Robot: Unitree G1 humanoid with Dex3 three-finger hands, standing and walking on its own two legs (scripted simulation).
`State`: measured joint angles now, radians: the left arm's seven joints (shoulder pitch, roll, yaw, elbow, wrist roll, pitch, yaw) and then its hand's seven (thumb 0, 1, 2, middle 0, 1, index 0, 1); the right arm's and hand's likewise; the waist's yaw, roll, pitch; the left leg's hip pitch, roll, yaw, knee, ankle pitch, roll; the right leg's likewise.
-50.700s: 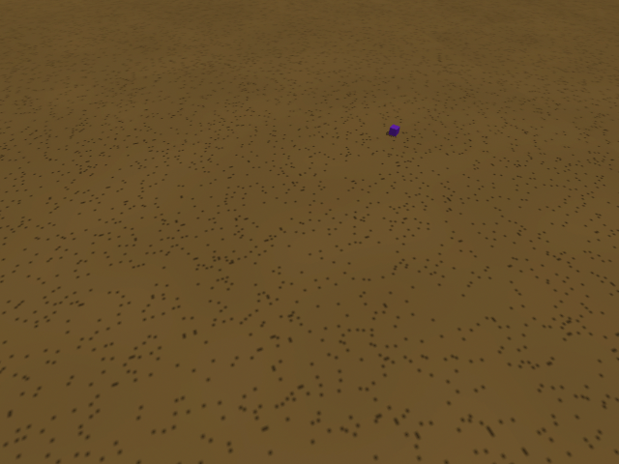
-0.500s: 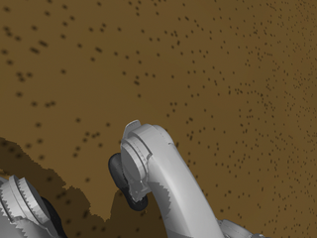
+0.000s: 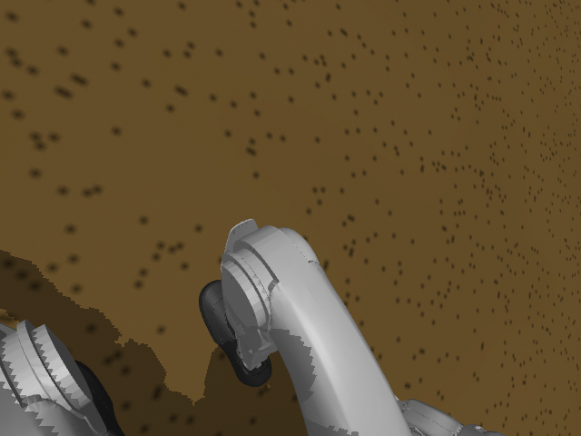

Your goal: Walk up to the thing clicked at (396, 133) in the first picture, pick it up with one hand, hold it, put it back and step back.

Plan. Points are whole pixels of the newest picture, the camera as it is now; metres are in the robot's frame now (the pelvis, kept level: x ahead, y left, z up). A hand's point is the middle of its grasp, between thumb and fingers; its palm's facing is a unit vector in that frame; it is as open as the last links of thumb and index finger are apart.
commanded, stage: close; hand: left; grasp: from above
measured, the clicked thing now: out of the picture +0.43 +0.36 -0.30
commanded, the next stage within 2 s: settle in 0.14 s
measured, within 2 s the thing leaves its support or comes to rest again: rests again in 1.00 s
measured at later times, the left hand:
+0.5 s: hand out of the picture +0.42 +0.33 -0.26, palm faces +0.08 -0.48 -0.87, open 8.5 cm
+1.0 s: hand out of the picture +0.42 +0.36 -0.18, palm faces +0.09 -0.47 -0.88, open 7.5 cm
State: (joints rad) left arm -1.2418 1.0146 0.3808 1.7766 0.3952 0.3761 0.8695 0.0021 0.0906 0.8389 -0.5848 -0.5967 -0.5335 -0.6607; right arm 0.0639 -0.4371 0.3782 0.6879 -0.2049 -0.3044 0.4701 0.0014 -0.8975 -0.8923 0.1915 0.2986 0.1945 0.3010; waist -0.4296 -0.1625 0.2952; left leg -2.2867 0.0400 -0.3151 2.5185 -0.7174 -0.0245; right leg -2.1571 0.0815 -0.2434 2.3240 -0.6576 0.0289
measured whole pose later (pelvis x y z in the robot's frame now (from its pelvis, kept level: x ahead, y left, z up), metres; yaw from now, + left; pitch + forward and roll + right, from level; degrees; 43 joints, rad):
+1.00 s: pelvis +0.00 +0.00 +0.01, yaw +2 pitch +29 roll -13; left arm -1.27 0.87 0.39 1.63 0.45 0.55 0.78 0.01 0.36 0.55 -0.81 -0.47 -0.76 -0.48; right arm 0.13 -0.39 0.22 0.79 -0.14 -0.25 0.49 0.00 -0.90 -0.89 0.19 0.30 0.19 0.30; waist -0.35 -0.05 0.14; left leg -2.30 0.05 -0.24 2.44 -0.68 -0.02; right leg -2.19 0.07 -0.19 2.29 -0.64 0.02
